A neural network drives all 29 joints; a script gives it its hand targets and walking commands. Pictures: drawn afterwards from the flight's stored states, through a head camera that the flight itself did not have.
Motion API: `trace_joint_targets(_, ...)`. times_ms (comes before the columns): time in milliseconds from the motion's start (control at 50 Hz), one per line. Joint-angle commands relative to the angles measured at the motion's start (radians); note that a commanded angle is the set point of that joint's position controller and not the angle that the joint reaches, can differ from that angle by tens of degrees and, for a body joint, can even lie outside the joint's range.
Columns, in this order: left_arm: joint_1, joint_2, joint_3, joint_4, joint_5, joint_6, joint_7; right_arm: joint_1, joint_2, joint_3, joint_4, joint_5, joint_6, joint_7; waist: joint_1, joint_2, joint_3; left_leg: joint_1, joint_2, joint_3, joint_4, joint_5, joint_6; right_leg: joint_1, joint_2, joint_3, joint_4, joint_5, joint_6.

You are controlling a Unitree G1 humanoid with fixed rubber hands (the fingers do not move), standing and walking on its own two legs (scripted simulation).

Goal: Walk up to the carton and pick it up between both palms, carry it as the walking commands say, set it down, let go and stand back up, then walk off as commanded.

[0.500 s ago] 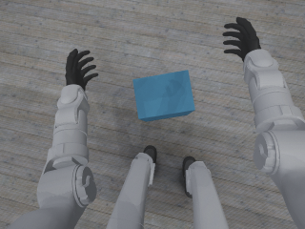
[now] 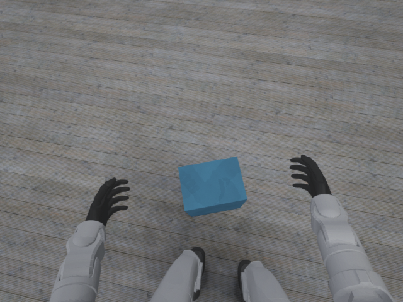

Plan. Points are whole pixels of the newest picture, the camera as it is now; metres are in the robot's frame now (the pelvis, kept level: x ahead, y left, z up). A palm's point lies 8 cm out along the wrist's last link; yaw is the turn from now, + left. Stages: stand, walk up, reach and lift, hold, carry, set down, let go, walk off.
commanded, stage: let go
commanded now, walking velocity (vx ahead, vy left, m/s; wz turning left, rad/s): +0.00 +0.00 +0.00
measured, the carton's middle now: (212, 189) +0.40 +0.04 -0.60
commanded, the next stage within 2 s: stand in 0.88 s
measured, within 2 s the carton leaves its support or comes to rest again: neither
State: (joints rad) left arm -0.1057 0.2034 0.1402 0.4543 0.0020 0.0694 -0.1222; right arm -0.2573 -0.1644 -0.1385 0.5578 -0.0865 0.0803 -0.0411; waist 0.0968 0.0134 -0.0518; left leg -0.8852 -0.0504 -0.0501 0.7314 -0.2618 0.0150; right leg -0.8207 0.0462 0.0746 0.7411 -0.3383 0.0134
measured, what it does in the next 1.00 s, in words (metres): stands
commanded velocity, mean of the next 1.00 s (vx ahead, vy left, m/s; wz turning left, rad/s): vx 0.00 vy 0.00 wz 0.00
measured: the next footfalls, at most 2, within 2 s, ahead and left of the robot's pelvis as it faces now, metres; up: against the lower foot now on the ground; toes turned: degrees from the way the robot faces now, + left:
none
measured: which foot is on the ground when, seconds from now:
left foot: down 0.00-1.00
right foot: down 0.00-1.00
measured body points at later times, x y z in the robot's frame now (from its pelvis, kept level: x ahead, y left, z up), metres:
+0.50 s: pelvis +0.04 -0.03 +0.04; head +0.06 -0.03 +0.49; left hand +0.20 +0.20 -0.04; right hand +0.22 -0.25 -0.04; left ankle +0.03 +0.10 -0.70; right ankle -0.01 -0.13 -0.70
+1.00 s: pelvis +0.04 -0.01 +0.03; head +0.03 +0.00 +0.48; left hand +0.17 +0.25 -0.06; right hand +0.17 -0.26 -0.06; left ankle +0.03 +0.10 -0.70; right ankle -0.01 -0.13 -0.70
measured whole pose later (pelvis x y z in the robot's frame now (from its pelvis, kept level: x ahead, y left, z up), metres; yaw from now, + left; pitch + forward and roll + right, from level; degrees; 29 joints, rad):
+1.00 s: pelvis +0.04 -0.01 +0.03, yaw +3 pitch +1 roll +0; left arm 0.27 0.26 0.02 0.52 0.05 0.02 0.03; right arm 0.32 -0.23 -0.02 0.63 -0.04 0.00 -0.01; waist 0.00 -0.05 -0.05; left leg -0.28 -0.07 -0.10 0.54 -0.28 0.00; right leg -0.20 0.01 0.02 0.54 -0.36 -0.01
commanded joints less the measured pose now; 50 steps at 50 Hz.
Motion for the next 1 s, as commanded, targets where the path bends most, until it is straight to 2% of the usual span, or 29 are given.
trace_joint_targets(0,0.066,0.067,-0.024,-0.08,-0.02,-0.028,0.01,0.011,-0.091,-0.003,-0.075,0.008,-0.035,0.015,-0.007,0.003,-0.367,0.556,0.046,-0.013,-0.102,0.296,-0.057,0.164,0.016,-0.073,-0.119,0.099,-0.006)
trace_joint_targets(80,0.158,0.074,-0.056,-0.11,-0.033,-0.054,0.029,0.116,-0.096,0.003,-0.084,0.015,-0.062,0.028,-0.02,0.011,-0.301,0.662,0.047,-0.006,-0.156,0.326,-0.059,0.269,0.01,-0.07,-0.188,0.14,-0.009)
trace_joint_targets(160,0.253,0.076,-0.072,-0.131,-0.033,-0.065,0.038,0.228,-0.098,0.016,-0.106,0.035,-0.078,0.042,-0.036,-0.007,-0.217,0.746,0.036,0.014,-0.216,0.339,-0.052,0.389,0.0,-0.06,-0.273,0.205,-0.005)
trace_joint_targets(300,0.317,0.081,-0.095,-0.146,-0.018,-0.053,0.046,0.373,-0.086,0.06,-0.178,0.064,-0.065,0.064,-0.06,-0.038,-0.051,0.794,0.013,0.03,-0.303,0.266,-0.032,0.589,-0.013,-0.033,-0.375,0.276,0.008)
trace_joint_targets(360,0.318,0.095,-0.089,-0.142,-0.01,-0.03,0.048,0.411,-0.087,0.071,-0.204,0.063,-0.043,0.072,-0.066,-0.041,-0.004,0.801,0.004,0.03,-0.311,0.237,-0.027,0.626,-0.019,-0.022,-0.391,0.28,0.009)
trace_joint_targets(520,0.318,0.115,-0.075,-0.102,-0.001,0.03,0.047,0.46,-0.104,0.077,-0.226,0.069,0.011,0.085,-0.065,-0.036,0.039,0.818,-0.013,0.029,-0.31,0.258,-0.02,0.687,-0.026,-0.013,-0.385,0.381,0.005)
trace_joint_targets(720,0.3,0.111,-0.082,-0.145,-0.004,0.125,0.09,0.488,-0.103,0.085,-0.192,0.095,-0.001,0.067,-0.079,-0.048,0.037,0.761,-0.029,0.046,-0.283,0.253,-0.043,0.703,-0.034,-0.012,-0.345,0.463,-0.006)
trace_joint_targets(860,0.276,0.093,-0.099,-0.194,0.008,0.177,0.122,0.48,-0.099,0.084,-0.162,0.089,-0.004,0.059,-0.105,-0.022,0.053,0.752,-0.018,0.056,-0.26,0.175,-0.062,0.658,-0.02,-0.032,-0.333,0.341,-0.016)
trace_joint_targets(880,0.351,0.189,-0.065,-0.03,0.064,0.023,0.147,0.622,-0.215,0.071,-0.002,0.032,-0.052,0.029,-0.114,-0.107,0.095,0.532,0.104,-0.116,-0.34,-0.135,-0.058,0.626,-0.098,-0.056,-0.329,-0.22,0.006)
trace_joint_targets(900,0.41,0.185,-0.064,-0.018,0.077,-0.032,0.158,0.592,-0.277,0.05,-0.012,0.029,-0.072,0.01,-0.078,-0.059,0.17,0.452,0.099,-0.134,-0.37,-0.29,-0.059,0.574,-0.106,0.007,-0.339,-0.333,-0.001)
trace_joint_targets(920,0.404,0.179,-0.073,0.011,0.074,-0.068,0.159,0.55,-0.253,0.055,-0.009,0.033,-0.091,0.008,-0.077,-0.03,0.188,0.402,0.083,-0.143,-0.371,-0.281,-0.052,0.559,-0.119,0.027,-0.332,-0.308,-0.007)
trace_joint_targets(980,0.365,0.174,-0.081,0.047,0.052,-0.119,0.159,0.528,-0.175,0.078,0.034,0.054,-0.139,0.033,-0.075,0.022,0.033,0.444,0.06,-0.153,-0.328,-0.113,-0.027,0.631,-0.138,0.045,-0.298,-0.153,-0.028)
